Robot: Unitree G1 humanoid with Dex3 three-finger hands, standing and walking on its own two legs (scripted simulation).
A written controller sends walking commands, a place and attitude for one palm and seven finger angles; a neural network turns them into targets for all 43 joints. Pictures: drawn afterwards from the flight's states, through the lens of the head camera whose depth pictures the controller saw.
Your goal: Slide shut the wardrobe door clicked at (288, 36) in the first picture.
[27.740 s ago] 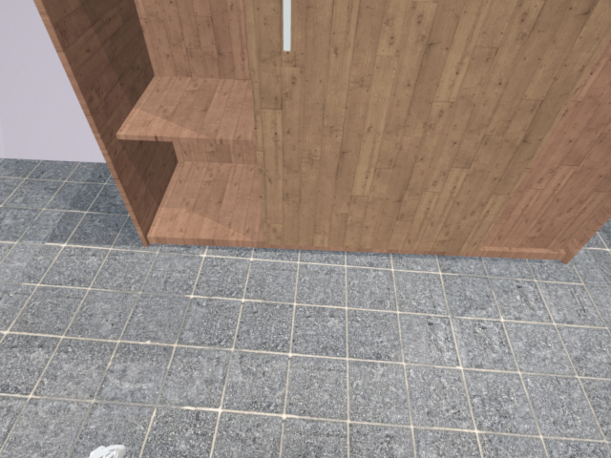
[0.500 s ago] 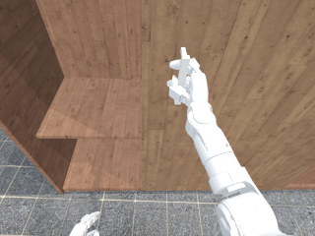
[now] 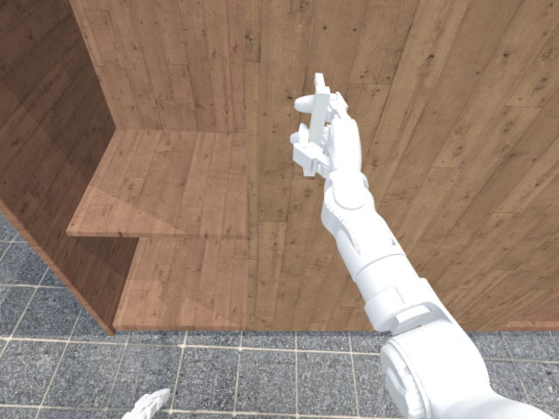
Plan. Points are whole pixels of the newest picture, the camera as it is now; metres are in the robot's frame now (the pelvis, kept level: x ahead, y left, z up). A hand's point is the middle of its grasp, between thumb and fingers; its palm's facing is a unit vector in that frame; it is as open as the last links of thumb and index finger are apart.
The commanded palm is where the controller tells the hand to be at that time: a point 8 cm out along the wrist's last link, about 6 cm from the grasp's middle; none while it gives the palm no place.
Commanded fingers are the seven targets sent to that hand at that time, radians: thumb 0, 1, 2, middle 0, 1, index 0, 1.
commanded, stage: step sideways, sliding the door along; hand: right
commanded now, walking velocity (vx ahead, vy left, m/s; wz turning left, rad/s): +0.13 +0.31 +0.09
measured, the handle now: (313, 127) +0.49 -0.02 +0.18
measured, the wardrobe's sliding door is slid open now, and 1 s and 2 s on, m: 0.47 0.43 0.16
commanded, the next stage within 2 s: none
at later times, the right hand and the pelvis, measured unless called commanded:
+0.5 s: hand (293, 149) +0.43 +0.01 +0.17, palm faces -0.07 +1.00 -0.04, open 5.8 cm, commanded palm +0.42 +0.03 +0.17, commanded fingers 0.00 -0.90 -0.90 0.45 1.40 0.45 1.40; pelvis +0.01 +0.07 -0.01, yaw +0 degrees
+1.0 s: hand (263, 145) +0.44 +0.06 +0.17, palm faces +0.22 +0.97 -0.06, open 5.8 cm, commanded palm +0.41 +0.08 +0.17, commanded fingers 0.00 -0.90 -0.90 0.45 1.40 0.45 1.40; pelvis +0.06 +0.22 -0.02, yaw -3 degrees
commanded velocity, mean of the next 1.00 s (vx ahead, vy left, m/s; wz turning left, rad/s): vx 0.07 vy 0.30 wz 0.08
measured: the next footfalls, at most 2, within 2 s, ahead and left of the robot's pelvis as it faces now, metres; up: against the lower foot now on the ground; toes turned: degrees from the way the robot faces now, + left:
left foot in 0.76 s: +0.13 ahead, +0.35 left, +0.00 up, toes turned -1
right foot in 0.90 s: +0.07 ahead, +0.00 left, +0.00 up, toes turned -8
